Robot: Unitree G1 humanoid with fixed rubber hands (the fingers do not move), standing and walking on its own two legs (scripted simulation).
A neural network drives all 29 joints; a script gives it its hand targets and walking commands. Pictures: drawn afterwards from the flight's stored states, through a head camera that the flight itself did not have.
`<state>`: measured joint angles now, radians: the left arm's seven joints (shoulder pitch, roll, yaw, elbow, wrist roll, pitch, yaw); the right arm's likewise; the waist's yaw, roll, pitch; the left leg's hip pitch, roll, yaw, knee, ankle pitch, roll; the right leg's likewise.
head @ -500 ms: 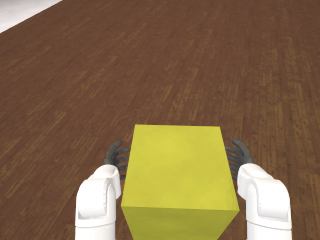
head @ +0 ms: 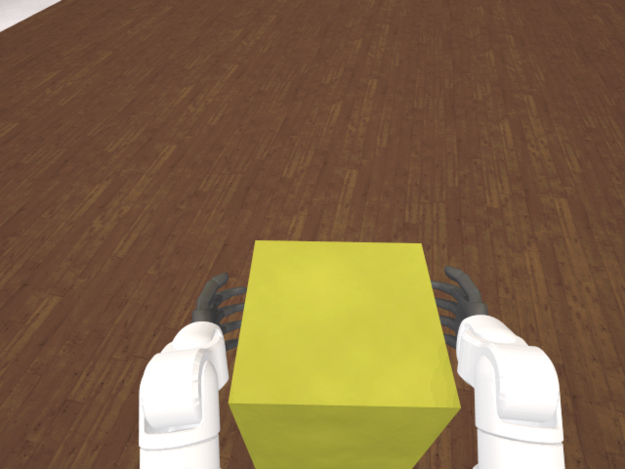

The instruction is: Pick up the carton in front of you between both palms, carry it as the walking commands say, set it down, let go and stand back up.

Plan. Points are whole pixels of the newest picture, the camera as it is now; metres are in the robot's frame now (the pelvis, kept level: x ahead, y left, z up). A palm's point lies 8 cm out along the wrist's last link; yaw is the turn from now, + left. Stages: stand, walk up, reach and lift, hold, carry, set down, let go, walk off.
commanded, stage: carry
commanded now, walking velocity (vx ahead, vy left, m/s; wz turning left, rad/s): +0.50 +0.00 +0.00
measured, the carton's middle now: (335, 361) +0.27 +0.00 -0.01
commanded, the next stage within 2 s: none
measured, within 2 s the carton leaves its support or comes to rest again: neither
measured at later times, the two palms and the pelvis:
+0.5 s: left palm (252, 160) +0.59 +0.13 +0.07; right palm (421, 153) +0.62 -0.17 +0.06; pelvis +0.34 -0.04 +0.00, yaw +5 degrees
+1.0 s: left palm (246, 73) +0.92 +0.18 +0.06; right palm (376, 66) +0.93 -0.12 +0.08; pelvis +0.65 +0.03 +0.00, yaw +0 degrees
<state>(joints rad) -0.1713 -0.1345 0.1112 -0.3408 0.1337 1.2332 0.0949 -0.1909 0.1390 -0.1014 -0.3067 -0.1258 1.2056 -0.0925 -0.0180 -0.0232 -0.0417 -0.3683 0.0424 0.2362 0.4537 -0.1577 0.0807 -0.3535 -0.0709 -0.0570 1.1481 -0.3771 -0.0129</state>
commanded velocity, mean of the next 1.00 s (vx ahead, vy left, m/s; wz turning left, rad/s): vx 0.36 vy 0.00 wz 0.00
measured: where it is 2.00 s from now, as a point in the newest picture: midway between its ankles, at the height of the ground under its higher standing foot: (320, 321)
